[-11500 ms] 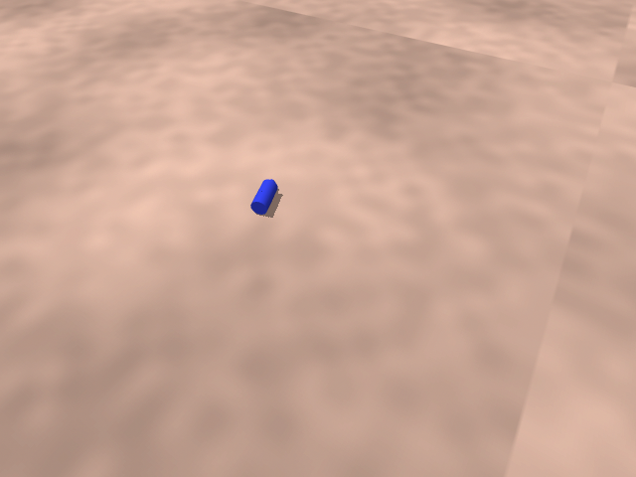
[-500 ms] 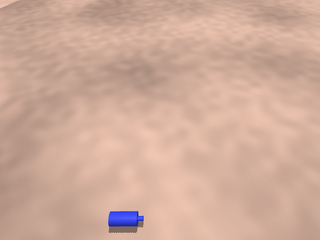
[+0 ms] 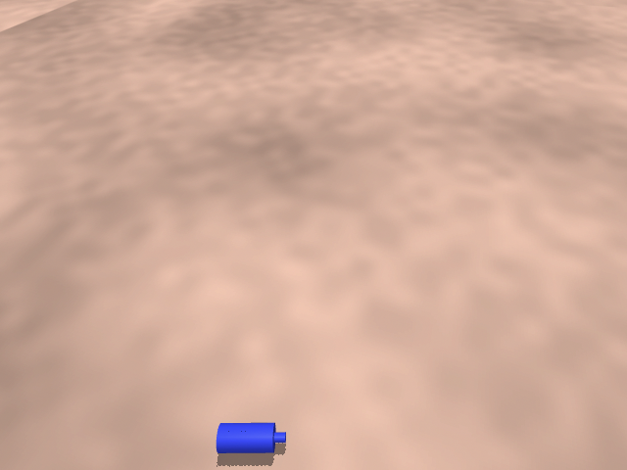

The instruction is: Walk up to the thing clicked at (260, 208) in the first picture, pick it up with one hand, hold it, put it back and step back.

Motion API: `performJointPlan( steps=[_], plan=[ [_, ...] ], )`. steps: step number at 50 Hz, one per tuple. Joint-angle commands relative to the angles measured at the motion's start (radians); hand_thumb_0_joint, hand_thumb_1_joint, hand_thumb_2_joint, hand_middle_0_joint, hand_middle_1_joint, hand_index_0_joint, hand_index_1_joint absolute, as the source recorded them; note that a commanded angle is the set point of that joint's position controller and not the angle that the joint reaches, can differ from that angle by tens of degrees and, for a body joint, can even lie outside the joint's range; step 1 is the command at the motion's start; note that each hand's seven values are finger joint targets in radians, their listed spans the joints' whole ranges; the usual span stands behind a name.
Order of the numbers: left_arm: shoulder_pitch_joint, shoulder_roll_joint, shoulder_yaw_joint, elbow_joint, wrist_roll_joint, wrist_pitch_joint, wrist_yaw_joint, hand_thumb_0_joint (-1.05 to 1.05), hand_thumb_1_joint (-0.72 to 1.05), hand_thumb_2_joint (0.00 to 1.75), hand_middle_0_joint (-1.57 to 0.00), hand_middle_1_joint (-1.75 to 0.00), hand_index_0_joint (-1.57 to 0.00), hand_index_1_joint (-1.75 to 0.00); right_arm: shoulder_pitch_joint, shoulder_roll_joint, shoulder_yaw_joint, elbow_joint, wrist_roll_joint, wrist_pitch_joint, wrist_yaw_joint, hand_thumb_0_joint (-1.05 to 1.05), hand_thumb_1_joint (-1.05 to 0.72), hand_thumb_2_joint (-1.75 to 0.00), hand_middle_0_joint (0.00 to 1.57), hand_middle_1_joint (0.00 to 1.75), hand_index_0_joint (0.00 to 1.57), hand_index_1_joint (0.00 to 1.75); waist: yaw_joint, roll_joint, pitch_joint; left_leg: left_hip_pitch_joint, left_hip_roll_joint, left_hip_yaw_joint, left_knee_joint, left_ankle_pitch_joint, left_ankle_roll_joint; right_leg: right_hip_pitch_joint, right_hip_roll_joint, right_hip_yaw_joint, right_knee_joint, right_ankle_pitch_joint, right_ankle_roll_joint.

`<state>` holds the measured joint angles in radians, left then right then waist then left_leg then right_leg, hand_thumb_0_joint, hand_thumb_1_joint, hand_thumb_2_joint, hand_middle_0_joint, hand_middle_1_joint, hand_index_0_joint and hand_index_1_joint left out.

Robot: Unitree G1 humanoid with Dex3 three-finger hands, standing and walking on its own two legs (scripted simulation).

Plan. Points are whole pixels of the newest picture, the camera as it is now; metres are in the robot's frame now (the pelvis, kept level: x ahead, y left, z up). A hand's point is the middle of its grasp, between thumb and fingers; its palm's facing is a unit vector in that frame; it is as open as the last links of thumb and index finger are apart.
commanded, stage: walk up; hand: left
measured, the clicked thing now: (252, 437) +0.38 +0.22 -0.74
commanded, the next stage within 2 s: stand in 1.18 s
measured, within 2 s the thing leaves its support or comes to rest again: neither
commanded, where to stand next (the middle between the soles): +0.05 +0.03 m, yaw +1 degrees
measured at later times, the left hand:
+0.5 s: hand out of the picture +0.11 +0.27 -0.15, palm faces -0.02 -0.92 -0.38, open 7.3 cm
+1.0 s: hand out of the picture +0.09 +0.27 -0.15, palm faces -0.03 -0.92 -0.39, open 7.3 cm
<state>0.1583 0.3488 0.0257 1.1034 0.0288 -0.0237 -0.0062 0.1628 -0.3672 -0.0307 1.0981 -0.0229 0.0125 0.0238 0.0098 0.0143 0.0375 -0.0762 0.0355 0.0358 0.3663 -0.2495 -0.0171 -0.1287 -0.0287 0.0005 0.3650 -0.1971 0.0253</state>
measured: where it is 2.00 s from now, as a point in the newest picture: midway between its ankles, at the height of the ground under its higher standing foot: outside the picture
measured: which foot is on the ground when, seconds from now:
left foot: down 0.00-1.00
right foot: down 0.00-1.00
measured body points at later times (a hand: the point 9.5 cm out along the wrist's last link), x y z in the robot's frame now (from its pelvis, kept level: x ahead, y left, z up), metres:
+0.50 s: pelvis +0.02 +0.01 +0.00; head +0.03 +0.01 +0.44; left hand +0.11 +0.32 -0.13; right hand +0.10 -0.29 -0.13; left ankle -0.03 +0.13 -0.75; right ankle +0.00 -0.14 -0.75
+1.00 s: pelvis +0.01 +0.01 +0.00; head +0.02 +0.00 +0.45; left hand +0.09 +0.32 -0.13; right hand +0.09 -0.30 -0.14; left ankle -0.03 +0.13 -0.75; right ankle +0.00 -0.14 -0.75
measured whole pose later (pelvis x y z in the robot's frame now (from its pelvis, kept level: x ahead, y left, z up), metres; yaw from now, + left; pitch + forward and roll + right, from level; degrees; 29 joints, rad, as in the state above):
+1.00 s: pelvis +0.01 +0.01 +0.00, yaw -1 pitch -3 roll +0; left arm 0.15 0.37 0.01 1.06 0.02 -0.02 0.01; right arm 0.13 -0.36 -0.05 1.04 -0.01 0.03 0.03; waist 0.01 0.01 0.08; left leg -0.05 0.02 0.06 0.40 -0.29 -0.01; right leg -0.13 -0.04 0.02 0.44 -0.25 0.04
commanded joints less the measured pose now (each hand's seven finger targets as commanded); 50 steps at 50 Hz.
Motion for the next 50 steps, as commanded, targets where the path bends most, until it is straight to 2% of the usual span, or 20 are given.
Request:
performJointPlan(
  steps=[1, 4, 8, 16, 26, 31, 37, 42, 46, 50],
  plan=[
    [-0.052, 0.226, 0.042, -0.076, -0.008, -0.024, 0.019, 0.00, 0.90, 0.90, -0.20, -0.30, -0.20, -0.30, -0.015, -0.202, -0.045, -0.081, -0.002, -0.025, -0.013, 0.00, -0.90, -0.90, 0.20, 0.30, 0.20, 0.30, -0.002, -0.028, -0.019, -0.005, 0.081, -0.083, -0.070, 0.132, 0.060, -0.035, -0.085, 0.083, -0.046, 0.081, -0.059],
    [-0.034, 0.218, 0.037, -0.077, -0.013, -0.023, 0.024, 0.00, 0.90, 0.90, -0.20, -0.30, -0.20, -0.30, -0.025, -0.214, -0.052, -0.094, 0.003, -0.025, -0.018, 0.00, -0.90, -0.90, 0.20, 0.30, 0.20, 0.30, 0.000, 0.010, -0.054, 0.007, 0.103, -0.086, -0.063, 0.248, 0.071, 0.019, -0.071, 0.045, 0.008, 0.218, -0.053],
    [-0.023, 0.225, 0.034, -0.080, -0.015, -0.019, 0.031, 0.00, 0.90, 0.90, -0.20, -0.30, -0.20, -0.30, -0.029, -0.213, -0.063, -0.111, 0.006, -0.017, -0.022, 0.00, -0.90, -0.90, 0.20, 0.30, 0.20, 0.30, -0.003, 0.015, -0.066, 0.017, 0.096, -0.067, -0.029, 0.334, 0.069, 0.050, -0.077, 0.039, 0.035, 0.295, -0.059],
    [-0.031, 0.230, 0.030, -0.093, -0.018, -0.013, 0.036, 0.00, 0.90, 0.90, -0.20, -0.30, -0.20, -0.30, -0.039, -0.206, -0.069, -0.129, 0.008, -0.007, -0.021, 0.00, -0.90, -0.90, 0.20, 0.30, 0.20, 0.30, -0.005, 0.009, -0.046, 0.013, 0.093, -0.064, -0.029, 0.313, 0.068, 0.041, -0.077, 0.036, 0.053, 0.289, -0.061],
    [-0.035, 0.241, 0.032, -0.098, -0.014, -0.018, 0.041, 0.00, 0.90, 0.90, -0.20, -0.30, -0.20, -0.30, -0.070, -0.201, -0.071, -0.139, 0.009, -0.003, -0.018, 0.00, -0.90, -0.90, 0.20, 0.30, 0.20, 0.30, -0.003, -0.018, -0.051, 0.012, 0.079, -0.048, -0.008, 0.304, 0.061, 0.056, -0.091, 0.052, 0.047, 0.335, -0.068],
    [-0.045, 0.245, 0.031, -0.101, -0.014, -0.022, 0.041, 0.00, 0.90, 0.90, -0.20, -0.30, -0.20, -0.30, -0.075, -0.203, -0.068, -0.137, 0.010, -0.003, -0.014, 0.00, -0.90, -0.90, 0.20, 0.30, 0.20, 0.30, -0.003, -0.025, -0.049, 0.024, 0.075, -0.052, -0.018, 0.257, 0.058, 0.040, -0.098, 0.073, 0.031, 0.309, -0.069],
    [-0.055, 0.237, 0.028, -0.101, -0.015, -0.022, 0.038, 0.00, 0.90, 0.90, -0.20, -0.30, -0.20, -0.30, -0.074, -0.208, -0.067, -0.131, 0.010, -0.006, -0.014, 0.00, -0.90, -0.90, 0.20, 0.30, 0.20, 0.30, -0.006, 0.000, -0.052, 0.022, 0.083, -0.055, -0.037, 0.255, 0.064, 0.044, -0.082, 0.056, 0.039, 0.281, -0.062],
    [-0.042, 0.242, 0.031, -0.102, -0.012, -0.019, 0.038, 0.00, 0.90, 0.90, -0.20, -0.30, -0.20, -0.30, -0.073, -0.208, -0.067, -0.133, 0.012, -0.005, -0.015, 0.00, -0.90, -0.90, 0.20, 0.30, 0.20, 0.30, -0.007, -0.002, -0.067, 0.030, 0.085, -0.041, -0.022, 0.294, 0.068, 0.049, -0.082, 0.047, 0.051, 0.306, -0.065],
    [-0.042, 0.241, 0.032, -0.097, -0.015, -0.017, 0.037, 0.00, 0.90, 0.90, -0.20, -0.30, -0.20, -0.30, -0.078, -0.203, -0.067, -0.132, 0.013, -0.004, -0.015, 0.00, -0.90, -0.90, 0.20, 0.30, 0.20, 0.30, -0.004, -0.006, -0.038, 0.020, 0.078, -0.046, -0.034, 0.225, 0.067, 0.025, -0.076, 0.053, 0.040, 0.264, -0.063],
    [-0.032, 0.242, 0.035, -0.099, -0.011, -0.018, 0.037, 0.00, 0.90, 0.90, -0.20, -0.30, -0.20, -0.30, -0.074, -0.204, -0.066, -0.131, 0.013, -0.004, -0.015, 0.00, -0.90, -0.90, 0.20, 0.30, 0.20, 0.30, -0.002, -0.012, -0.047, 0.012, 0.079, -0.044, -0.025, 0.217, 0.070, 0.035, -0.082, 0.057, 0.038, 0.258, -0.069]
  ],
)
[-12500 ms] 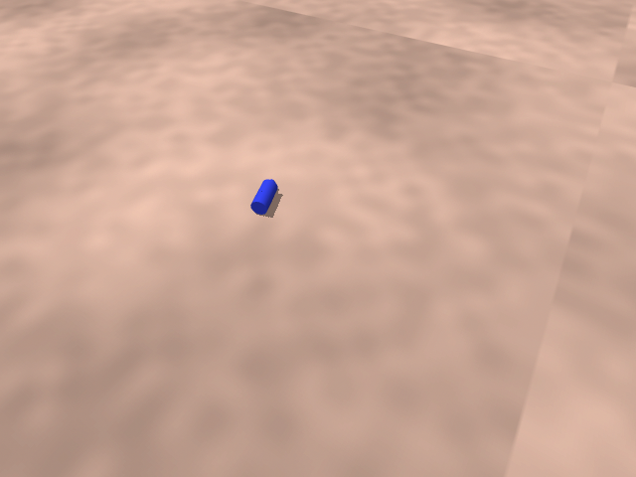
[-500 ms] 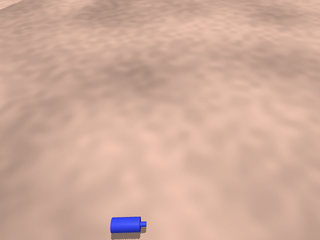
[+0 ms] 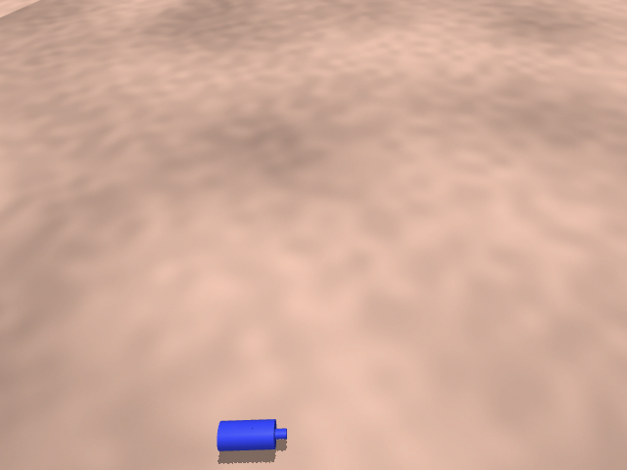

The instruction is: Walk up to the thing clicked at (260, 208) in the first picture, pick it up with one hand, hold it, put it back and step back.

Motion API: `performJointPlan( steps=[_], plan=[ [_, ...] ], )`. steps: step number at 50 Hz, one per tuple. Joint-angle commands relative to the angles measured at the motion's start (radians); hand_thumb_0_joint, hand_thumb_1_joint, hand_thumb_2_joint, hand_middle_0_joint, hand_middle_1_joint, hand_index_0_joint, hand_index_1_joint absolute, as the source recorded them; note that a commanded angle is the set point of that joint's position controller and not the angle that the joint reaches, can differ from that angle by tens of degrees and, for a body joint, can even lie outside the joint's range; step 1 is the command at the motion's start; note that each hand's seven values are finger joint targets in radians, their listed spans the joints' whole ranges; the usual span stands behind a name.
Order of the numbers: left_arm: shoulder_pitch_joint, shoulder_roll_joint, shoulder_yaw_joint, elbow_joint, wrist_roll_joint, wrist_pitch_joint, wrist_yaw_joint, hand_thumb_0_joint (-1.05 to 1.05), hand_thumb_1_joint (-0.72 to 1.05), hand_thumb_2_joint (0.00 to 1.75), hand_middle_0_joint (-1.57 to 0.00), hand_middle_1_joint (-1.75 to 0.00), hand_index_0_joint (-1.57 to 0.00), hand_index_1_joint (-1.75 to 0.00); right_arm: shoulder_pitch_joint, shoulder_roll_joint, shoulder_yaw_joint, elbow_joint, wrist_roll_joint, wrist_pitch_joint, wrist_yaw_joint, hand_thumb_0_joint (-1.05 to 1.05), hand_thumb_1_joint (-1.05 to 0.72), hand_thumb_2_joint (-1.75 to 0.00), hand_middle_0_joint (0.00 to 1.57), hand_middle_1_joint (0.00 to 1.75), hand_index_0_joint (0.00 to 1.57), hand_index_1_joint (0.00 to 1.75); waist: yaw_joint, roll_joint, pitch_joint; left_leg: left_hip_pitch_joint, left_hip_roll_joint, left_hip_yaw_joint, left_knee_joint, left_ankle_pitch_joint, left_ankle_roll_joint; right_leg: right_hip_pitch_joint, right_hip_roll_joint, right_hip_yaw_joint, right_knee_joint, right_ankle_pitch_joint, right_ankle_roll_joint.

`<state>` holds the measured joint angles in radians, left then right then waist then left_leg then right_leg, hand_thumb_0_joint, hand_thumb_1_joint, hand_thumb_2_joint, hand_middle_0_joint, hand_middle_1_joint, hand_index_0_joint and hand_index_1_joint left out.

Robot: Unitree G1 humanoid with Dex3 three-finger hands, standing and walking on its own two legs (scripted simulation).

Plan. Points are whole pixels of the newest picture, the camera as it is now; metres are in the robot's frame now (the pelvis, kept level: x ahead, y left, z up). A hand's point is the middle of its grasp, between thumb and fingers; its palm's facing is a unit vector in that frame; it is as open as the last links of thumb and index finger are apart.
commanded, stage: walk up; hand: left
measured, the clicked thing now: (253, 434) +0.37 +0.22 -0.74
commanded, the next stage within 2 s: stand in 0.18 s
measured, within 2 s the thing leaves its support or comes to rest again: neither
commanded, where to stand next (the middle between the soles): +0.04 +0.02 m, yaw +2 degrees
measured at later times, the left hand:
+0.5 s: hand out of the picture +0.06 +0.24 -0.15, palm faces -0.04 -0.94 -0.34, open 7.3 cm
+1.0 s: hand out of the picture +0.05 +0.24 -0.15, palm faces -0.04 -0.94 -0.35, open 7.3 cm
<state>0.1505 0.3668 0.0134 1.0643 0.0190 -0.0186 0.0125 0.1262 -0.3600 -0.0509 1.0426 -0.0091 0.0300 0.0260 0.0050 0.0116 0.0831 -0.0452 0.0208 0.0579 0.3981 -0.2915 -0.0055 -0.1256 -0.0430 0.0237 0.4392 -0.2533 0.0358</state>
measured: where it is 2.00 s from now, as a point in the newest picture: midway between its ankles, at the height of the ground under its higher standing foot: outside the picture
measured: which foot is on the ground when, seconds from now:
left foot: down 0.00-1.00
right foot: down 0.00-1.00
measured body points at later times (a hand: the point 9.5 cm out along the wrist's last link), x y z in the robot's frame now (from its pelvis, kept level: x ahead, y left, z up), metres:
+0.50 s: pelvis -0.02 -0.01 +0.01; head +0.00 -0.01 +0.46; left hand +0.07 +0.29 -0.12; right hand +0.05 -0.31 -0.13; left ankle -0.04 +0.12 -0.74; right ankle -0.01 -0.14 -0.74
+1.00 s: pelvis -0.03 -0.01 +0.01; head -0.01 -0.02 +0.46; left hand +0.05 +0.29 -0.12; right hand +0.04 -0.32 -0.13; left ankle -0.04 +0.12 -0.74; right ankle -0.01 -0.14 -0.74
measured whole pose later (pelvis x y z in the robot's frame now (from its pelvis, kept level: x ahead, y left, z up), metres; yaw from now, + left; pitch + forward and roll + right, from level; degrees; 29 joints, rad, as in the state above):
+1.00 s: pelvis -0.03 -0.01 +0.01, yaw +0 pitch -3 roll +0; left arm 0.13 0.35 0.00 1.11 0.01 -0.01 -0.01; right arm 0.13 -0.35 -0.02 1.13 -0.01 0.00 0.02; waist -0.01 0.00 0.07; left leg -0.07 0.04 0.05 0.32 -0.20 -0.03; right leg -0.13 -0.02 0.01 0.33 -0.15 0.02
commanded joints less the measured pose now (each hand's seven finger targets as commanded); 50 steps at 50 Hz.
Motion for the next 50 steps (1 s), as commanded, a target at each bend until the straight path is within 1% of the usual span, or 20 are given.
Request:
performJointPlan(
  steps=[1, 4, 6, 8, 9, 10, 12, 14, 17, 18, 26, 29, 30, 32, 34, 37, 43, 47, 48, 50],
  plan=[
    [-0.024, 0.227, 0.046, -0.059, -0.004, -0.023, 0.017, 0.00, 0.90, 0.90, -0.20, -0.30, -0.20, -0.30, -0.037, -0.205, -0.043, -0.075, -0.002, -0.022, -0.016, 0.00, -0.90, -0.90, 0.20, 0.30, 0.20, 0.30, 0.005, -0.017, -0.087, -0.015, 0.087, -0.065, -0.058, 0.244, 0.054, 0.018, -0.072, 0.048, -0.044, 0.305, -0.080],
    [-0.033, 0.234, 0.048, -0.061, -0.001, -0.025, 0.017, 0.00, 0.90, 0.90, -0.20, -0.30, -0.20, -0.30, -0.029, -0.205, -0.043, -0.073, -0.001, -0.022, -0.015, 0.00, -0.90, -0.90, 0.20, 0.30, 0.20, 0.30, -0.002, -0.030, -0.084, -0.016, 0.084, -0.068, -0.054, 0.216, 0.048, 0.011, -0.082, 0.068, -0.056, 0.290, -0.087],
    [-0.029, 0.230, 0.047, -0.059, -0.002, -0.025, 0.017, 0.00, 0.90, 0.90, -0.20, -0.30, -0.20, -0.30, -0.037, -0.208, -0.044, -0.069, -0.003, -0.021, -0.014, 0.00, -0.90, -0.90, 0.20, 0.30, 0.20, 0.30, 0.002, -0.024, -0.070, -0.019, 0.085, -0.071, -0.065, 0.188, 0.050, -0.004, -0.078, 0.066, -0.066, 0.267, -0.085],
    [-0.032, 0.228, 0.045, -0.059, -0.003, -0.025, 0.016, 0.00, 0.90, 0.90, -0.20, -0.30, -0.20, -0.30, -0.031, -0.207, -0.042, -0.066, -0.004, -0.023, -0.013, 0.00, -0.90, -0.90, 0.20, 0.30, 0.20, 0.30, 0.002, -0.021, -0.072, -0.018, 0.085, -0.074, -0.070, 0.193, 0.052, -0.008, -0.072, 0.063, -0.064, 0.265, -0.082],
    [-0.068, 0.196, 0.030, -0.051, -0.010, -0.015, 0.011, 0.00, 0.90, 0.90, -0.20, -0.30, -0.20, -0.30, -0.051, -0.186, -0.027, -0.057, -0.001, -0.033, -0.022, 0.00, -0.90, -0.90, 0.20, 0.30, 0.20, 0.30, -0.021, -0.043, -0.061, -0.001, 0.116, -0.095, -0.103, 0.296, 0.038, -0.028, -0.082, 0.059, -0.080, 0.346, -0.066],
    [-0.065, 0.192, 0.030, -0.054, -0.014, -0.011, 0.009, 0.00, 0.90, 0.90, -0.20, -0.30, -0.20, -0.30, -0.040, -0.192, -0.025, -0.048, 0.001, -0.039, -0.025, 0.00, -0.90, -0.90, 0.20, 0.30, 0.20, 0.30, -0.015, -0.037, -0.068, 0.013, 0.119, -0.099, -0.109, 0.320, 0.029, -0.021, -0.077, 0.056, -0.082, 0.345, -0.059],
    [-0.056, 0.195, 0.029, -0.047, -0.015, -0.010, 0.008, 0.00, 0.90, 0.90, -0.20, -0.30, -0.20, -0.30, -0.039, -0.208, -0.026, -0.032, 0.000, -0.043, -0.029, 0.00, -0.90, -0.90, 0.20, 0.30, 0.20, 0.30, -0.012, -0.022, -0.091, 0.027, 0.119, -0.093, -0.108, 0.348, 0.026, 0.006, -0.078, 0.055, -0.092, 0.358, -0.055],
    [-0.051, 0.196, 0.029, -0.039, -0.014, -0.009, 0.005, 0.00, 0.90, 0.90, -0.20, -0.30, -0.20, -0.30, -0.035, -0.204, -0.021, -0.023, 0.002, -0.044, -0.031, 0.00, -0.90, -0.90, 0.20, 0.30, 0.20, 0.30, -0.012, -0.011, -0.101, 0.016, 0.121, -0.088, -0.117, 0.338, 0.025, 0.039, -0.081, 0.055, -0.098, 0.356, -0.054],
    [-0.057, 0.203, 0.030, -0.029, -0.011, -0.008, 0.004, 0.00, 0.90, 0.90, -0.20, -0.30, -0.20, -0.30, -0.043, -0.193, -0.013, -0.016, 0.001, -0.049, -0.031, 0.00, -0.90, -0.90, 0.20, 0.30, 0.20, 0.30, -0.013, -0.010, -0.090, -0.001, 0.117, -0.086, -0.144, 0.265, 0.017, 0.030, -0.082, 0.058, -0.119, 0.290, -0.053],
    [-0.058, 0.199, 0.028, -0.028, -0.011, -0.008, 0.003, 0.00, 0.90, 0.90, -0.20, -0.30, -0.20, -0.30, -0.047, -0.200, -0.013, -0.010, 0.000, -0.049, -0.030, 0.00, -0.90, -0.90, 0.20, 0.30, 0.20, 0.30, -0.009, -0.003, -0.084, -0.006, 0.116, -0.090, -0.151, 0.235, 0.017, 0.025, -0.079, 0.058, -0.131, 0.265, -0.050],
    [-0.064, 0.202, 0.026, -0.016, -0.007, -0.012, 0.000, 0.00, 0.90, 0.90, -0.20, -0.30, -0.20, -0.30, -0.052, -0.193, -0.012, 0.011, -0.003, -0.054, -0.029, 0.00, -0.90, -0.90, 0.20, 0.30, 0.20, 0.30, -0.009, -0.011, -0.098, -0.002, 0.121, -0.093, -0.151, 0.215, 0.016, 0.025, -0.087, 0.064, -0.146, 0.262, -0.054],
    [-0.070, 0.198, 0.026, -0.013, -0.009, -0.012, -0.001, 0.00, 0.90, 0.90, -0.20, -0.30, -0.20, -0.30, -0.042, -0.194, -0.010, 0.020, -0.003, -0.054, -0.028, 0.00, -0.90, -0.90, 0.20, 0.30, 0.20, 0.30, -0.014, -0.011, -0.081, -0.015, 0.114, -0.087, -0.154, 0.176, 0.014, 0.011, -0.086, 0.072, -0.158, 0.239, -0.052],
    [-0.063, 0.195, 0.024, -0.012, -0.008, -0.012, -0.002, 0.00, 0.90, 0.90, -0.20, -0.30, -0.20, -0.30, -0.047, -0.195, -0.010, 0.022, -0.003, -0.055, -0.027, 0.00, -0.90, -0.90, 0.20, 0.30, 0.20, 0.30, -0.008, -0.004, -0.080, -0.016, 0.116, -0.093, -0.157, 0.164, 0.013, 0.009, -0.085, 0.071, -0.162, 0.228, -0.052],
    [-0.074, 0.204, 0.027, -0.013, -0.009, -0.012, -0.002, 0.00, 0.90, 0.90, -0.20, -0.30, -0.20, -0.30, -0.039, -0.191, -0.009, 0.023, -0.004, -0.055, -0.028, 0.00, -0.90, -0.90, 0.20, 0.30, 0.20, 0.30, -0.014, -0.014, -0.086, -0.014, 0.117, -0.093, -0.159, 0.174, 0.011, 0.009, -0.086, 0.073, -0.157, 0.223, -0.055],
    [-0.071, 0.201, 0.025, -0.014, -0.006, -0.014, -0.001, 0.00, 0.90, 0.90, -0.20, -0.30, -0.20, -0.30, -0.047, -0.196, -0.012, 0.022, -0.004, -0.055, -0.028, 0.00, -0.90, -0.90, 0.20, 0.30, 0.20, 0.30, -0.010, -0.018, -0.110, 0.006, 0.126, -0.096, -0.143, 0.209, 0.016, 0.012, -0.088, 0.067, -0.150, 0.255, -0.056],
    [-0.069, 0.201, 0.023, -0.010, -0.008, -0.015, 0.000, 0.00, 0.90, 0.90, -0.20, -0.30, -0.20, -0.30, -0.034, -0.194, -0.010, 0.028, -0.002, -0.053, -0.028, 0.00, -0.90, -0.90, 0.20, 0.30, 0.20, 0.30, -0.014, -0.024, -0.101, -0.002, 0.123, -0.095, -0.142, 0.216, 0.015, 0.014, -0.088, 0.069, -0.155, 0.272, -0.054],
    [-0.063, 0.204, 0.021, -0.008, -0.008, -0.015, -0.001, 0.00, 0.90, 0.90, -0.20, -0.30, -0.20, -0.30, -0.031, -0.196, -0.010, 0.032, -0.003, -0.049, -0.025, 0.00, -0.90, -0.90, 0.20, 0.30, 0.20, 0.30, -0.012, -0.027, -0.075, -0.018, 0.118, -0.093, -0.145, 0.138, 0.014, -0.019, -0.085, 0.079, -0.177, 0.169, -0.055],
    [-0.067, 0.206, 0.023, -0.009, -0.009, -0.013, -0.003, 0.00, 0.90, 0.90, -0.20, -0.30, -0.20, -0.30, -0.029, -0.194, -0.007, 0.030, -0.005, -0.051, -0.026, 0.00, -0.90, -0.90, 0.20, 0.30, 0.20, 0.30, -0.013, -0.014, -0.073, -0.042, 0.117, -0.093, -0.150, 0.123, 0.014, -0.009, -0.084, 0.083, -0.170, 0.172, -0.057],
    [-0.067, 0.200, 0.021, -0.008, -0.010, -0.012, -0.004, 0.00, 0.90, 0.90, -0.20, -0.30, -0.20, -0.30, -0.028, -0.200, -0.006, 0.030, -0.004, -0.051, -0.025, 0.00, -0.90, -0.90, 0.20, 0.30, 0.20, 0.30, -0.013, -0.007, -0.078, -0.042, 0.119, -0.093, -0.149, 0.126, 0.018, 0.001, -0.086, 0.081, -0.168, 0.192, -0.058],
    [-0.062, 0.204, 0.023, -0.008, -0.009, -0.013, -0.004, 0.00, 0.90, 0.90, -0.20, -0.30, -0.20, -0.30, -0.026, -0.198, -0.004, 0.027, -0.005, -0.053, -0.026, 0.00, -0.90, -0.90, 0.20, 0.30, 0.20, 0.30, -0.012, -0.009, -0.098, -0.033, 0.122, -0.091, -0.149, 0.172, 0.018, 0.012, -0.088, 0.077, -0.154, 0.236, -0.058]
  ],
)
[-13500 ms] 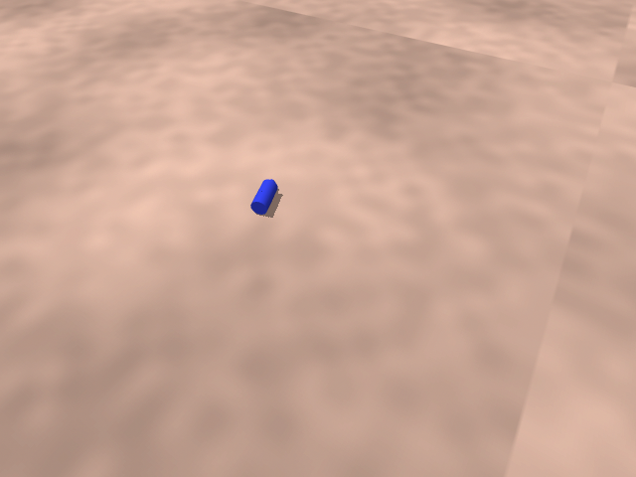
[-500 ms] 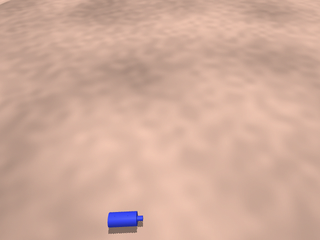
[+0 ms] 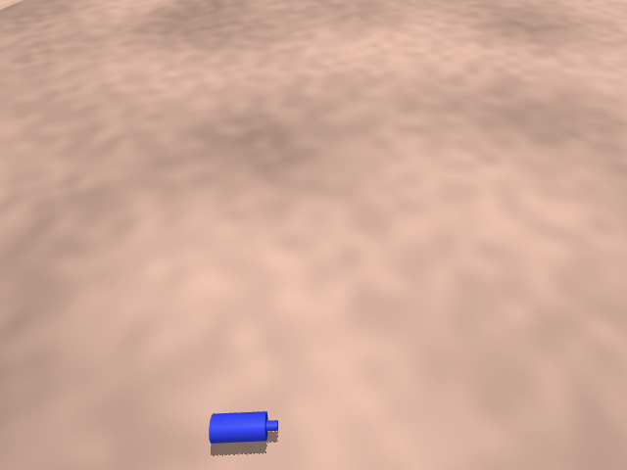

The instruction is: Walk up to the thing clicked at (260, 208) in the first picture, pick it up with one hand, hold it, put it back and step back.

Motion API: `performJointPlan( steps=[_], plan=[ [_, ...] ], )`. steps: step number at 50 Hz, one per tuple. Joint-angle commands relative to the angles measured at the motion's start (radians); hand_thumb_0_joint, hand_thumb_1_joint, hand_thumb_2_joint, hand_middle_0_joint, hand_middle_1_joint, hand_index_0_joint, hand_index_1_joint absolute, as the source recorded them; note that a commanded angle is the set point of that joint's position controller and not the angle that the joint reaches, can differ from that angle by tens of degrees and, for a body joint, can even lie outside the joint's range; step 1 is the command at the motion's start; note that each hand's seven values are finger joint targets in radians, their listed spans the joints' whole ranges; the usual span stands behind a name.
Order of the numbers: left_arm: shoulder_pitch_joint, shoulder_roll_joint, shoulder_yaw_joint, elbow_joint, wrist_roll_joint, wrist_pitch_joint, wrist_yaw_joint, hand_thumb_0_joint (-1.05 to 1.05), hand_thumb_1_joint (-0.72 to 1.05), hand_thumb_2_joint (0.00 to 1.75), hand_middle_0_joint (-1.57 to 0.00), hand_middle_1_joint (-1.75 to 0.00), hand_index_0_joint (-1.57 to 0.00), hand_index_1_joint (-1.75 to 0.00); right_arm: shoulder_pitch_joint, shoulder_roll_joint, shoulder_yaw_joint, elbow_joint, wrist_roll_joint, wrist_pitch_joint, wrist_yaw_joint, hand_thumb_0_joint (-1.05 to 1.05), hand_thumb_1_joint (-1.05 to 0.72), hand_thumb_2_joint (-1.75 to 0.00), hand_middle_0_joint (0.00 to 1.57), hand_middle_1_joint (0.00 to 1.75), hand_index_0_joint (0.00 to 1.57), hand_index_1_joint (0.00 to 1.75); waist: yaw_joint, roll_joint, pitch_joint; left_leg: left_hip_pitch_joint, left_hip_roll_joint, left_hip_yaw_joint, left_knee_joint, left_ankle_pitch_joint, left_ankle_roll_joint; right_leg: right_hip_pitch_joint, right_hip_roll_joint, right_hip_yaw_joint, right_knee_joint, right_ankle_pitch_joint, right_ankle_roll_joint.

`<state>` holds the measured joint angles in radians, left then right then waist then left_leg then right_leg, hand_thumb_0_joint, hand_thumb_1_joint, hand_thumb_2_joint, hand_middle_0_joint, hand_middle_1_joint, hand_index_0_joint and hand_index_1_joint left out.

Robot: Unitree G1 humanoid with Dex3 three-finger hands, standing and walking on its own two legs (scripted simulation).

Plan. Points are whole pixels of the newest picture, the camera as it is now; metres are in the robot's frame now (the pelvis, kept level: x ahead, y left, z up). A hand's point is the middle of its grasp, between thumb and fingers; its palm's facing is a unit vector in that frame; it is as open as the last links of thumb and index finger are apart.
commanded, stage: stand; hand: left
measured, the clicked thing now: (245, 426) +0.39 +0.23 -0.74
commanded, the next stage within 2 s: walk up in 0.18 s
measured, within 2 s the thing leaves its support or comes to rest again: neither
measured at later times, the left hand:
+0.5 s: hand out of the picture +0.06 +0.29 -0.18, palm faces -0.03 -0.92 -0.38, open 7.3 cm
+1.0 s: hand out of the picture -0.07 +0.28 -0.18, palm faces -0.09 -0.91 -0.40, open 7.3 cm
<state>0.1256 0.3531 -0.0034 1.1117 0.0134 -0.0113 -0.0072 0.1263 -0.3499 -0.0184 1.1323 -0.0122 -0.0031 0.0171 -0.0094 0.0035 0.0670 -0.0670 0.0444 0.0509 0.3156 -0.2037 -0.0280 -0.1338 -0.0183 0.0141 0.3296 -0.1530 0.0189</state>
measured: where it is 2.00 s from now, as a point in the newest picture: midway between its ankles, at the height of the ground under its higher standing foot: outside the picture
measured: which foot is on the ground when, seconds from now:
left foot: down 0.00-0.98, up 1.00-1.00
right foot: down 0.00-0.54, up 0.56-0.94, down 0.96-1.00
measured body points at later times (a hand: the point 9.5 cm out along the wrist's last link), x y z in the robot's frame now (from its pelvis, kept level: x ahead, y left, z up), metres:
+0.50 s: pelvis -0.06 +0.02 -0.03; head +0.00 +0.03 +0.42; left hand +0.07 +0.34 -0.15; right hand +0.04 -0.31 -0.14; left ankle -0.07 +0.14 -0.73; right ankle +0.02 -0.13 -0.75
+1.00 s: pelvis -0.19 +0.01 -0.03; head -0.13 +0.00 +0.41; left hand -0.07 +0.32 -0.15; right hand -0.11 -0.32 -0.15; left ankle -0.09 +0.15 -0.75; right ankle -0.22 -0.11 -0.75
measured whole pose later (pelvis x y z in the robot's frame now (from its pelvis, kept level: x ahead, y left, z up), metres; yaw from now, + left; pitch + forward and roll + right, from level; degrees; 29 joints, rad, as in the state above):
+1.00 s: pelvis -0.19 +0.01 -0.03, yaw -4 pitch -3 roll -2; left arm 0.14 0.38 0.10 0.86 0.04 0.07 -0.02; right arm 0.13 -0.41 -0.05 0.84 -0.02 0.04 -0.02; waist -0.02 0.04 0.20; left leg -0.45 0.09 -0.01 0.72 -0.25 -0.02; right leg -0.23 0.04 0.02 0.67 -0.40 -0.01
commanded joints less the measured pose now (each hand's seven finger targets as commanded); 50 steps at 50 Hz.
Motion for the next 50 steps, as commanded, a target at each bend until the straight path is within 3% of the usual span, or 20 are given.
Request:
performJointPlan(
  steps=[1, 8, 9, 13, 18, 21, 22, 25, 26, 27, 28, 29, 33, 38, 42, 45, 47, 48, 49, 50],
  plan=[
    [-0.031, 0.218, 0.039, -0.053, -0.005, -0.021, 0.016, 0.00, 0.90, 0.90, -0.20, -0.30, -0.20, -0.30, -0.029, -0.210, -0.037, -0.061, 0.000, -0.022, -0.018, 0.00, -0.90, -0.90, 0.20, 0.30, 0.20, 0.30, 0.006, 0.001, -0.083, -0.001, 0.101, -0.092, -0.067, 0.103, 0.039, 0.020, -0.108, 0.080, -0.041, 0.140, -0.039],
    [-0.032, 0.215, 0.035, -0.054, -0.003, -0.019, 0.015, 0.00, 0.90, 0.90, -0.20, -0.30, -0.20, -0.30, -0.028, -0.212, -0.032, -0.060, 0.002, -0.022, -0.019, 0.00, -0.90, -0.90, 0.20, 0.30, 0.20, 0.30, 0.006, -0.001, -0.077, -0.001, 0.099, -0.088, -0.063, 0.100, 0.038, 0.005, -0.108, 0.081, -0.043, 0.137, -0.037],
    [-0.045, 0.258, 0.090, -0.078, -0.014, -0.003, 0.022, 0.00, 0.90, 0.90, -0.20, -0.30, -0.20, -0.30, -0.052, -0.245, -0.045, -0.063, 0.005, -0.005, -0.024, 0.00, -0.90, -0.90, 0.20, 0.30, 0.20, 0.30, 0.026, -0.020, 0.038, -0.078, 0.091, -0.106, 0.038, 0.293, 0.060, -0.064, -0.095, 0.083, 0.052, 0.328, -0.040],
    [-0.022, 0.244, 0.099, -0.126, -0.018, 0.019, 0.028, 0.00, 0.90, 0.90, -0.20, -0.30, -0.20, -0.30, -0.026, -0.250, -0.063, -0.113, 0.020, 0.012, -0.030, 0.00, -0.90, -0.90, 0.20, 0.30, 0.20, 0.30, 0.018, 0.002, -0.149, -0.018, 0.096, -0.077, 0.157, 0.396, 0.090, -0.025, -0.094, 0.058, 0.147, 0.399, -0.082],
    [-0.058, 0.285, 0.112, -0.191, -0.010, 0.040, 0.028, 0.00, 0.90, 0.90, -0.20, -0.30, -0.20, -0.30, 0.003, -0.218, -0.069, -0.159, 0.021, 0.035, -0.034, 0.00, -0.90, -0.90, 0.20, 0.30, 0.20, 0.30, 0.011, -0.086, -0.169, -0.071, -0.004, -0.043, 0.374, 0.143, 0.078, -0.124, -0.219, 0.197, 0.116, 0.395, -0.197],
    [-0.126, 0.309, 0.121, -0.241, 0.015, 0.046, 0.029, 0.00, 0.90, 0.90, -0.20, -0.30, -0.20, -0.30, 0.062, -0.202, -0.081, -0.176, 0.010, 0.054, -0.027, 0.00, -0.90, -0.90, 0.20, 0.30, 0.20, 0.30, -0.003, -0.229, -0.108, -0.128, -0.069, -0.066, 0.602, -0.364, 0.082, -0.267, -0.320, 0.290, 0.060, 0.255, -0.280],
    [-0.149, 0.309, 0.123, -0.258, 0.020, 0.046, 0.028, 0.00, 0.90, 0.90, -0.20, -0.30, -0.20, -0.30, 0.088, -0.208, -0.083, -0.184, 0.011, 0.057, -0.024, 0.00, -0.90, -0.90, 0.20, 0.30, 0.20, 0.30, -0.013, -0.233, -0.099, -0.138, -0.058, -0.101, 0.648, -0.397, 0.086, -0.300, -0.322, 0.282, 0.066, 0.202, -0.281],
    [-0.191, 0.284, 0.112, -0.305, 0.023, 0.050, 0.034, 0.00, 0.90, 0.90, -0.20, -0.30, -0.20, -0.30, 0.165, -0.231, -0.099, -0.194, 0.007, 0.042, -0.026, 0.00, -0.90, -0.90, 0.20, 0.30, 0.20, 0.30, -0.057, -0.188, -0.125, -0.141, -0.023, -0.110, 0.383, -0.213, 0.087, -0.253, -0.239, 0.213, 0.233, 0.191, -0.185],
    [-0.175, 0.253, 0.104, -0.312, 0.012, 0.058, 0.031, 0.00, 0.90, 0.90, -0.20, -0.30, -0.20, -0.30, 0.171, -0.255, -0.103, -0.193, -0.007, 0.031, -0.030, 0.00, -0.90, -0.90, 0.20, 0.30, 0.20, 0.30, -0.056, -0.046, -0.112, -0.164, 0.032, -0.157, 0.172, -0.040, 0.097, -0.244, -0.131, 0.151, 0.375, 0.083, -0.130],
    [-0.143, 0.190, 0.095, -0.331, 0.002, 0.062, 0.033, 0.00, 0.90, 0.90, -0.20, -0.30, -0.20, -0.30, 0.131, -0.332, -0.120, -0.209, -0.029, 0.023, -0.031, 0.00, -0.90, -0.90, 0.20, 0.30, 0.20, 0.30, -0.027, 0.199, -0.095, -0.152, 0.183, -0.397, 0.063, 0.244, 0.145, -0.331, 0.039, 0.073, 0.588, -0.105, -0.071],
    [-0.091, 0.187, 0.104, -0.325, 0.006, 0.070, 0.040, 0.00, 0.90, 0.90, -0.20, -0.30, -0.20, -0.30, 0.072, -0.373, -0.129, -0.247, -0.034, 0.015, -0.031, 0.00, -0.90, -0.90, 0.20, 0.30, 0.20, 0.30, 0.009, 0.169, -0.105, -0.158, 0.290, -0.488, 0.064, 0.423, 0.228, -0.376, 0.123, 0.119, 0.722, -0.431, -0.049],
    [-0.082, 0.214, 0.112, -0.321, 0.012, 0.075, 0.050, 0.00, 0.90, 0.90, -0.20, -0.30, -0.20, -0.30, 0.054, -0.416, -0.134, -0.274, -0.024, 0.014, -0.030, 0.00, -0.90, -0.90, 0.20, 0.30, 0.20, 0.30, -0.016, 0.201, -0.129, -0.244, 0.360, -0.583, 0.027, 0.409, 0.284, -0.342, 0.148, 0.206, 0.841, -0.520, -0.041],
    [-0.001, 0.233, 0.124, -0.288, -0.001, 0.080, 0.043, 0.00, 0.90, 0.90, -0.20, -0.30, -0.20, -0.30, -0.040, -0.294, -0.110, -0.309, -0.028, 0.004, -0.058, 0.00, -0.90, -0.90, 0.20, 0.30, 0.20, 0.30, 0.060, 0.149, -0.078, -0.089, 0.226, -0.338, 0.149, 0.458, 0.233, -0.435, 0.119, 0.208, 0.973, -0.361, -0.027],
    [-0.051, 0.215, 0.131, -0.345, 0.015, 0.074, 0.031, 0.00, 0.90, 0.90, -0.20, -0.30, -0.20, -0.30, 0.098, -0.287, -0.116, -0.308, -0.014, 0.002, -0.075, 0.00, -0.90, -0.90, 0.20, 0.30, 0.20, 0.30, -0.029, 0.102, -0.118, 0.099, 0.230, -0.326, 0.201, 0.560, 0.258, -0.421, 0.098, 0.163, 0.764, -0.389, 0.017],
    [-0.006, 0.206, 0.135, -0.350, 0.011, 0.075, 0.022, 0.00, 0.90, 0.90, -0.20, -0.30, -0.20, -0.30, 0.081, -0.315, -0.117, -0.341, -0.021, 0.007, -0.073, 0.00, -0.90, -0.90, 0.20, 0.30, 0.20, 0.30, -0.026, 0.172, -0.145, 0.044, 0.266, -0.332, 0.180, 0.478, 0.271, -0.297, 0.057, 0.092, 0.581, -0.389, 0.006],
    [0.060, 0.205, 0.145, -0.326, 0.014, 0.074, 0.007, 0.00, 0.90, 0.90, -0.20, -0.30, -0.20, -0.30, 0.046, -0.328, -0.114, -0.366, -0.020, 0.017, -0.065, 0.00, -0.90, -0.90, 0.20, 0.30, 0.20, 0.30, -0.005, 0.188, -0.177, -0.067, 0.239, -0.305, 0.184, 0.344, 0.237, -0.151, 0.037, 0.027, 0.380, -0.328, -0.022],
    [0.186, 0.181, 0.147, -0.280, 0.017, 0.071, 0.003, 0.00, 0.90, 0.90, -0.20, -0.30, -0.20, -0.30, -0.015, -0.331, -0.110, -0.376, -0.010, 0.026, -0.060, 0.00, -0.90, -0.90, 0.20, 0.30, 0.20, 0.30, 0.060, 0.198, -0.197, -0.162, 0.206, -0.254, 0.241, 0.263, 0.178, -0.010, 0.026, -0.016, 0.135, -0.146, -0.057],
    [0.171, 0.229, 0.158, -0.283, 0.032, 0.063, 0.004, 0.00, 0.90, 0.90, -0.20, -0.30, -0.20, -0.30, 0.002, -0.285, -0.095, -0.375, -0.002, 0.029, -0.059, 0.00, -0.90, -0.90, 0.20, 0.30, 0.20, 0.30, 0.052, 0.099, -0.156, -0.311, 0.130, -0.228, 0.306, 0.137, 0.113, 0.037, -0.037, 0.093, 0.083, -0.122, -0.076],
    [0.133, 0.320, 0.181, -0.315, 0.036, 0.057, 0.002, 0.00, 0.90, 0.90, -0.20, -0.30, -0.20, -0.30, 0.012, -0.219, -0.077, -0.393, 0.005, 0.028, -0.060, 0.00, -0.90, -0.90, 0.20, 0.30, 0.20, 0.30, 0.045, -0.174, -0.091, -0.518, -0.074, -0.141, 0.486, -0.179, 0.043, 0.027, -0.220, 0.384, 0.032, -0.094, -0.153],
    [0.077, 0.400, 0.192, -0.353, 0.034, 0.059, 0.005, 0.00, 0.90, 0.90, -0.20, -0.30, -0.20, -0.30, -0.026, -0.232, -0.089, -0.397, 0.004, 0.031, -0.079, 0.00, -0.90, -0.90, 0.20, 0.30, 0.20, 0.30, 0.085, -0.306, -0.051, -0.456, -0.124, -0.140, 0.742, -0.458, 0.020, -0.209, -0.397, 0.531, -0.026, -0.007, -0.324]
  ],
)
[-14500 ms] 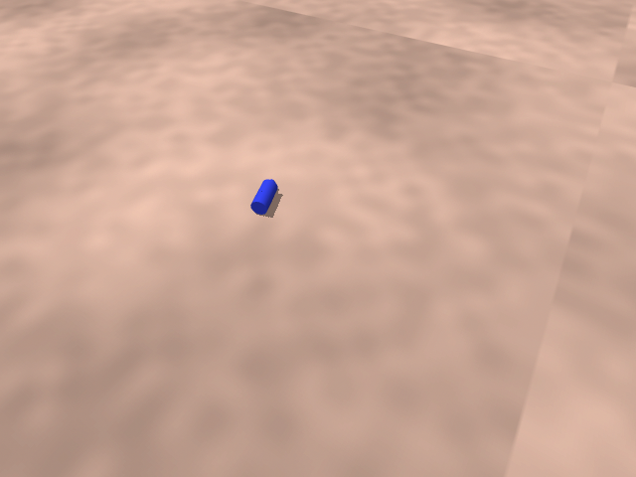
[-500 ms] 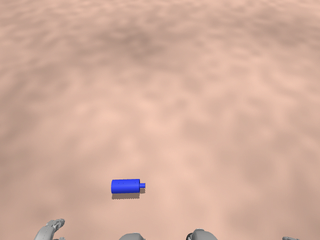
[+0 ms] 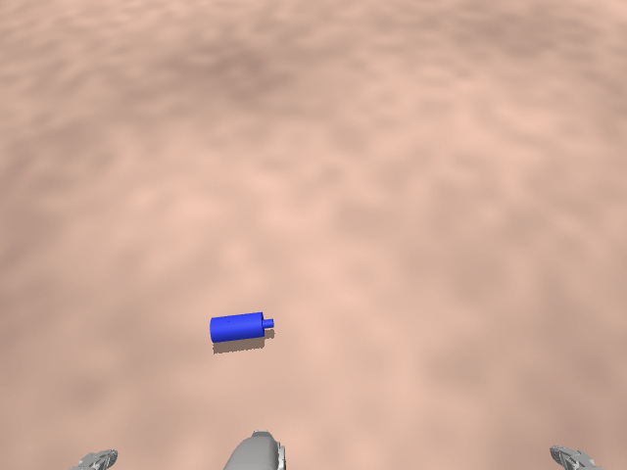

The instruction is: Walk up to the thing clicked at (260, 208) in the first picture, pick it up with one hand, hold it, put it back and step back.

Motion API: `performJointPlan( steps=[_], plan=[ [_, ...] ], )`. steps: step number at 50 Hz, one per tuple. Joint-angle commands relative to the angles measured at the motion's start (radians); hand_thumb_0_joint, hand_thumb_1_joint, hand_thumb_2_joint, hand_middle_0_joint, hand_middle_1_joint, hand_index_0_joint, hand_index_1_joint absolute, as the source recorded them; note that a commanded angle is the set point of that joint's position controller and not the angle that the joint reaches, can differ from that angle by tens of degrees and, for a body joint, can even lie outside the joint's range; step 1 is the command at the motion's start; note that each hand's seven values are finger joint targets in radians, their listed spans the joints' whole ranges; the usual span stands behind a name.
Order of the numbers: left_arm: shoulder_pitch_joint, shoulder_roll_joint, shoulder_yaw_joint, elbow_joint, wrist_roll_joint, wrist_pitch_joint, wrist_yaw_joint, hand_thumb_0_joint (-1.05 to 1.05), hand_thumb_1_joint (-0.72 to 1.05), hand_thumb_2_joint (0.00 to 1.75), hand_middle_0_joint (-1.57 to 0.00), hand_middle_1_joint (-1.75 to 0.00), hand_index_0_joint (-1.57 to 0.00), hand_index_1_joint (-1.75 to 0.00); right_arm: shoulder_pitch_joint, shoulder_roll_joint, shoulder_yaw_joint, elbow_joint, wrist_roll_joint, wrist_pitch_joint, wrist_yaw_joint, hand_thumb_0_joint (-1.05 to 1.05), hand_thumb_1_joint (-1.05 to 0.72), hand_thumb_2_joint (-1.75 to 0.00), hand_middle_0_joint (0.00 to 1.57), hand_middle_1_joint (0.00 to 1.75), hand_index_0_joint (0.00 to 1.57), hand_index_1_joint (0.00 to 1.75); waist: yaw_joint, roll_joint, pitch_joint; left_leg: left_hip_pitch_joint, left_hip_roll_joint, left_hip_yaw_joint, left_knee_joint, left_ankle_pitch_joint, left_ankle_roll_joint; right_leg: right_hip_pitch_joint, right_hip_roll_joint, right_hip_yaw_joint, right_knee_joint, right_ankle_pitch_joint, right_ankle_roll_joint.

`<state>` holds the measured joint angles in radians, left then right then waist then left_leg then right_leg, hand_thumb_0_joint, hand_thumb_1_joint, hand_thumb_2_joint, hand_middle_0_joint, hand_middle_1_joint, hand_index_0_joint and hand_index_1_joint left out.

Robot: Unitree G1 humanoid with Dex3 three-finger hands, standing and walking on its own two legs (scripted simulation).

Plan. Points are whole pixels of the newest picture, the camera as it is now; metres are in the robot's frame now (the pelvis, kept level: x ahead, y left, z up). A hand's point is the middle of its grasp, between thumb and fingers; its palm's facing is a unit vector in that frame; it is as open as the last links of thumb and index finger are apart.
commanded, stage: walk up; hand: left
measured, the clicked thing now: (243, 326) +0.57 +0.26 -0.71
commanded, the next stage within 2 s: stand in 1.58 s
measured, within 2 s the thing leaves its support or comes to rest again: neither
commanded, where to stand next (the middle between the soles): +0.25 +0.04 m, yaw +6 degrees
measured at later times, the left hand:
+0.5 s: hand out of the picture -0.07 +0.25 -0.14, palm faces +0.13 -0.93 -0.34, open 7.3 cm
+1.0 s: hand out of the picture -0.12 +0.25 -0.13, palm faces +0.12 -0.93 -0.35, open 7.3 cm
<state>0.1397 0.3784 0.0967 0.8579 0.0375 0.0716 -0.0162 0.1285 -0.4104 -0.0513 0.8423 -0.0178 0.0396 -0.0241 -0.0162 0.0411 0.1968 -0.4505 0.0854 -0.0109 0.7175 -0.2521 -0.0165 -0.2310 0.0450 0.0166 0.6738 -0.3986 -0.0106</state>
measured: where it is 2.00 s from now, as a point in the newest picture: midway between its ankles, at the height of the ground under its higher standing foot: outside the picture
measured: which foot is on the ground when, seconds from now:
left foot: up 0.00-0.30, down 0.32-1.00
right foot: down 0.00-0.36, up 0.38-0.56, down 0.58-1.00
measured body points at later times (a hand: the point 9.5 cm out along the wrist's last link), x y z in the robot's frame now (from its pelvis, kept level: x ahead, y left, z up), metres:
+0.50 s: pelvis -0.14 -0.02 +0.01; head -0.11 +0.00 +0.46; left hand -0.08 +0.30 -0.11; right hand -0.02 -0.32 -0.10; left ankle -0.12 +0.10 -0.71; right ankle -0.11 -0.15 -0.68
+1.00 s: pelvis -0.16 -0.02 +0.02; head -0.15 -0.01 +0.47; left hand -0.13 +0.30 -0.11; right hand -0.05 -0.31 -0.10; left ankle -0.15 +0.09 -0.71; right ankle -0.14 -0.16 -0.71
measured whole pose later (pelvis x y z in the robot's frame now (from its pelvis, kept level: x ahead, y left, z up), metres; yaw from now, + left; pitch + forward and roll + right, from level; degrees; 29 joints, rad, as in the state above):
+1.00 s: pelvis -0.16 -0.02 +0.02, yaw +6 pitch -3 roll -1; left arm 0.20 0.38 0.06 1.02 0.01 -0.02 -0.01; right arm 0.21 -0.33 -0.03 0.99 -0.02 -0.02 0.02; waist 0.02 -0.01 0.06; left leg -0.22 0.00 -0.03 0.55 -0.27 0.00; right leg -0.18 -0.01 0.02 0.51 -0.26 0.02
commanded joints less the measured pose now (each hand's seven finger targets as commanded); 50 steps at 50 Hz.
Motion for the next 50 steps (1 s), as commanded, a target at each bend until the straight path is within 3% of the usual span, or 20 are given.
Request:
performJointPlan(
  steps=[1, 3, 8, 12, 15, 16, 17, 18, 22, 25, 28, 29, 31, 32, 39, 40, 42, 43, 47, 50],
  plan=[
    [0.012, 0.328, 0.079, -0.121, 0.006, -0.030, 0.018, 0.00, 0.90, 0.90, -0.20, -0.30, -0.20, -0.30, -0.002, -0.197, -0.061, -0.084, 0.009, -0.010, -0.037, 0.00, -0.90, -0.90, 0.20, 0.30, 0.20, 0.30, 0.063, -0.270, -0.137, -0.050, -0.158, -0.155, 0.464, -0.387, 0.006, -0.175, -0.457, 0.493, -0.376, 0.257, -0.297],
    [-0.107, 0.234, 0.046, -0.148, 0.001, -0.035, 0.030, 0.00, 0.90, 0.90, -0.20, -0.30, -0.20, -0.30, 0.068, -0.181, -0.049, -0.052, 0.018, -0.016, -0.033, 0.00, -0.90, -0.90, 0.20, 0.30, 0.20, 0.30, -0.017, -0.164, -0.135, -0.051, -0.188, -0.164, 0.485, -0.265, 0.019, -0.103, -0.276, 0.209, -0.245, 0.495, -0.184],
    [0.001, 0.209, 0.049, -0.172, 0.007, -0.033, 0.043, 0.00, 0.90, 0.90, -0.20, -0.30, -0.20, -0.30, 0.084, -0.166, -0.039, -0.065, 0.002, -0.032, -0.034, 0.00, -0.90, -0.90, 0.20, 0.30, 0.20, 0.30, 0.052, -0.204, -0.206, -0.076, -0.158, -0.080, 0.354, -0.291, -0.011, 0.126, -0.292, 0.172, -0.169, 0.654, -0.222],
    [0.033, 0.229, 0.049, -0.166, 0.004, -0.039, 0.043, 0.00, 0.90, 0.90, -0.20, -0.30, -0.20, -0.30, 0.090, -0.156, -0.044, -0.059, -0.008, -0.041, -0.020, 0.00, -0.90, -0.90, 0.20, 0.30, 0.20, 0.30, 0.066, -0.222, -0.254, 0.027, -0.109, -0.012, 0.053, -0.278, 0.008, 0.171, -0.319, 0.212, -0.150, 0.545, -0.211],
    [-0.022, 0.233, 0.038, -0.168, -0.007, -0.028, 0.029, 0.00, 0.90, 0.90, -0.20, -0.30, -0.20, -0.30, 0.199, -0.159, -0.058, -0.003, -0.009, -0.050, -0.012, 0.00, -0.90, -0.90, 0.20, 0.30, 0.20, 0.30, 0.002, -0.170, -0.264, 0.262, -0.116, 0.034, -0.290, -0.050, 0.046, 0.011, -0.285, 0.168, -0.096, 0.296, -0.144],
    [0.005, 0.194, 0.025, -0.162, -0.008, -0.026, 0.025, 0.00, 0.90, 0.90, -0.20, -0.30, -0.20, -0.30, 0.195, -0.197, -0.071, 0.004, -0.022, -0.054, -0.011, 0.00, -0.90, -0.90, 0.20, 0.30, 0.20, 0.30, 0.011, -0.054, -0.248, 0.334, -0.022, -0.146, -0.351, -0.117, 0.086, -0.139, -0.229, 0.133, -0.016, 0.134, -0.087],
    [-0.004, 0.156, 0.013, -0.168, -0.019, -0.030, 0.021, 0.00, 0.90, 0.90, -0.20, -0.30, -0.20, -0.30, 0.126, -0.294, -0.084, -0.024, -0.026, -0.059, -0.004, 0.00, -0.90, -0.90, 0.20, 0.30, 0.20, 0.30, 0.021, 0.167, -0.218, 0.297, 0.215, -0.490, -0.432, -0.206, 0.212, -0.298, -0.060, 0.000, 0.123, -0.120, -0.013],
    [-0.084, 0.220, 0.041, -0.154, -0.007, -0.030, 0.032, 0.00, 0.90, 0.90, -0.20, -0.30, -0.20, -0.30, 0.092, -0.351, -0.098, -0.036, -0.026, -0.059, -0.001, 0.00, -0.90, -0.90, 0.20, 0.30, 0.20, 0.30, -0.031, 0.154, -0.182, 0.074, 0.332, -0.590, -0.479, -0.231, 0.323, -0.195, -0.051, 0.072, 0.332, -0.245, 0.000],
    [0.051, 0.189, 0.039, -0.065, -0.027, -0.038, 0.013, 0.00, 0.90, 0.90, -0.20, -0.30, -0.20, -0.30, -0.026, -0.217, -0.052, -0.043, -0.025, -0.083, -0.011, 0.00, -0.90, -0.90, 0.20, 0.30, 0.20, 0.30, 0.066, 0.068, -0.158, 0.113, 0.153, -0.250, -0.365, -0.031, 0.210, -0.135, -0.030, 0.102, 0.328, -0.080, -0.012],
    [0.022, 0.173, 0.027, -0.051, -0.016, -0.059, -0.002, 0.00, 0.90, 0.90, -0.20, -0.30, -0.20, -0.30, 0.013, -0.212, -0.059, -0.029, -0.036, -0.076, 0.004, 0.00, -0.90, -0.90, 0.20, 0.30, 0.20, 0.30, 0.008, 0.144, -0.169, 0.205, 0.127, -0.234, -0.369, -0.212, 0.199, -0.096, -0.042, 0.017, 0.066, -0.136, 0.006],
    [0.085, 0.152, 0.026, 0.018, -0.013, -0.085, 0.009, 0.00, 0.90, 0.90, -0.20, -0.30, -0.20, -0.30, 0.011, -0.214, -0.057, -0.025, -0.027, -0.054, 0.015, 0.00, -0.90, -0.90, 0.20, 0.30, 0.20, 0.30, 0.043, 0.129, -0.159, 0.116, 0.095, -0.184, -0.292, -0.243, 0.159, 0.096, -0.007, -0.043, -0.284, 0.007, -0.019],
    [0.120, 0.179, 0.032, 0.038, -0.003, -0.097, 0.016, 0.00, 0.90, 0.90, -0.20, -0.30, -0.20, -0.30, 0.018, -0.186, -0.048, -0.028, -0.018, -0.048, 0.016, 0.00, -0.90, -0.90, 0.20, 0.30, 0.20, 0.30, 0.054, 0.073, -0.173, 0.044, 0.066, -0.157, -0.230, -0.244, 0.121, 0.196, -0.029, 0.015, -0.322, 0.055, -0.031],
    [0.089, 0.303, 0.051, 0.028, 0.010, -0.108, 0.017, 0.00, 0.90, 0.90, -0.20, -0.30, -0.20, -0.30, -0.005, -0.140, -0.038, -0.034, -0.007, -0.043, 0.016, 0.00, -0.90, -0.90, 0.20, 0.30, 0.20, 0.30, 0.060, -0.187, -0.119, -0.033, -0.093, -0.065, 0.049, -0.320, 0.032, -0.009, -0.340, 0.517, -0.472, -0.405, -0.179],
    [0.007, 0.306, 0.046, -0.001, 0.011, -0.112, 0.016, 0.00, 0.90, 0.90, -0.20, -0.30, -0.20, -0.30, 0.017, -0.175, -0.052, -0.012, -0.008, -0.043, 0.016, 0.00, -0.90, -0.90, 0.20, 0.30, 0.20, 0.30, 0.031, -0.146, -0.061, 0.054, -0.064, -0.110, 0.134, -0.300, 0.020, -0.157, -0.394, 0.539, -0.489, -0.461, -0.219],
    [-0.029, 0.220, 0.015, 0.014, -0.005, -0.105, 0.009, 0.00, 0.90, 0.90, -0.20, -0.30, -0.20, -0.30, 0.115, -0.136, -0.053, 0.056, -0.009, -0.077, 0.031, 0.00, -0.90, -0.90, 0.20, 0.30, 0.20, 0.30, -0.001, -0.170, -0.141, 0.313, -0.101, -0.029, -0.269, -0.084, 0.032, -0.127, -0.206, 0.166, -0.300, -0.069, -0.097],
    [0.010, 0.190, 0.001, 0.020, -0.008, -0.102, 0.007, 0.00, 0.90, 0.90, -0.20, -0.30, -0.20, -0.30, 0.103, -0.148, -0.059, 0.054, -0.016, -0.083, 0.027, 0.00, -0.90, -0.90, 0.20, 0.30, 0.20, 0.30, 0.005, -0.122, -0.155, 0.385, -0.065, -0.096, -0.331, -0.062, 0.045, -0.166, -0.178, 0.126, -0.232, 0.010, -0.071],
    [0.021, 0.169, -0.003, 0.054, -0.034, -0.095, 0.008, 0.00, 0.90, 0.90, -0.20, -0.30, -0.20, -0.30, 0.038, -0.216, -0.060, 0.040, -0.018, -0.091, 0.025, 0.00, -0.90, -0.90, 0.20, 0.30, 0.20, 0.30, 0.036, 0.041, -0.147, 0.205, 0.170, -0.439, -0.492, -0.378, 0.166, -0.113, -0.054, 0.002, -0.051, -0.079, -0.006],
    [0.031, 0.193, 0.004, 0.061, -0.029, -0.095, 0.010, 0.00, 0.90, 0.90, -0.20, -0.30, -0.20, -0.30, 0.011, -0.225, -0.061, 0.035, -0.016, -0.090, 0.027, 0.00, -0.90, -0.90, 0.20, 0.30, 0.20, 0.30, 0.041, 0.029, -0.133, 0.137, 0.184, -0.424, -0.496, -0.394, 0.191, -0.049, -0.062, 0.006, -0.019, -0.088, -0.011],
    [0.062, 0.180, -0.002, 0.096, -0.028, -0.120, 0.016, 0.00, 0.90, 0.90, -0.20, -0.30, -0.20, -0.30, -0.018, -0.170, -0.038, 0.051, -0.004, -0.089, 0.027, 0.00, -0.90, -0.90, 0.20, 0.30, 0.20, 0.30, 0.060, 0.082, -0.188, 0.170, 0.060, -0.204, -0.363, 0.032, 0.088, 0.111, -0.088, 0.039, -0.254, 0.158, -0.023],
    [0.022, 0.212, -0.003, 0.102, -0.025, -0.122, 0.018, 0.00, 0.90, 0.90, -0.20, -0.30, -0.20, -0.30, -0.004, -0.153, -0.032, 0.066, 0.003, -0.084, 0.026, 0.00, -0.90, -0.90, 0.20, 0.30, 0.20, 0.30, 0.037, 0.032, -0.194, 0.160, 0.004, -0.148, -0.334, -0.037, 0.054, 0.130, -0.136, 0.100, -0.279, 0.166, -0.046]
  ],
)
